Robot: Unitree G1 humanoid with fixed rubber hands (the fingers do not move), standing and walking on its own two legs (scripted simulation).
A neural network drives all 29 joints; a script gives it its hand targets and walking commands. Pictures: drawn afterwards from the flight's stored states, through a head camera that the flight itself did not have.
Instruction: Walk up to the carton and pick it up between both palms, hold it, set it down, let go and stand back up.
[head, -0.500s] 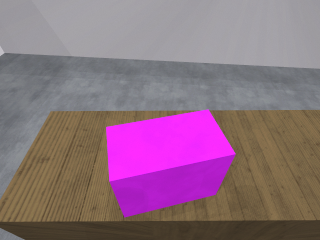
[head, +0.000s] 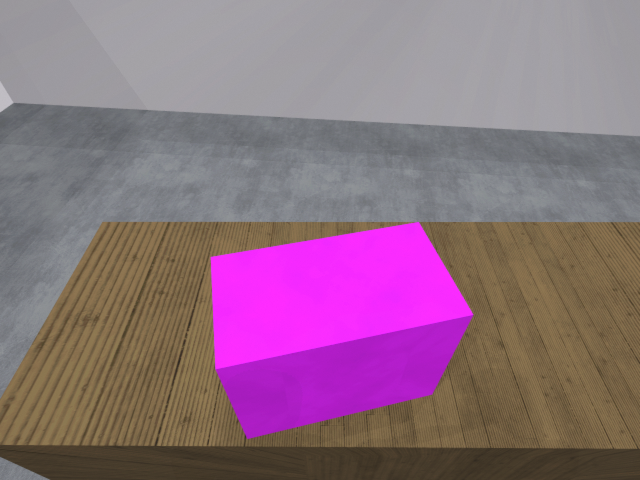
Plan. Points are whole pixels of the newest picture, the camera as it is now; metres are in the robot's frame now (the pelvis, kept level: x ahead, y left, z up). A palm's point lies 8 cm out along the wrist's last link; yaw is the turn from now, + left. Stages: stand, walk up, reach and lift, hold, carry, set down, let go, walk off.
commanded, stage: stand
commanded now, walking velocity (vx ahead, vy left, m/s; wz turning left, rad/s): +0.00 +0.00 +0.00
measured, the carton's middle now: (331, 332) +0.36 +0.01 -0.05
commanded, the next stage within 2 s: none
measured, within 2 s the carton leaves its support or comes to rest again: neither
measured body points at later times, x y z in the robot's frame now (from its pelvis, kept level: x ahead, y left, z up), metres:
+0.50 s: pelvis +0.00 +0.00 +0.00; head +0.01 +0.00 +0.45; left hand +0.00 +0.24 -0.15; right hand +0.01 -0.25 -0.15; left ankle +0.02 +0.11 -0.74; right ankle -0.03 -0.14 -0.74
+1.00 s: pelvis +0.00 -0.01 +0.00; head +0.01 +0.00 +0.45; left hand -0.01 +0.23 -0.15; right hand +0.01 -0.25 -0.15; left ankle +0.02 +0.11 -0.74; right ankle -0.03 -0.14 -0.74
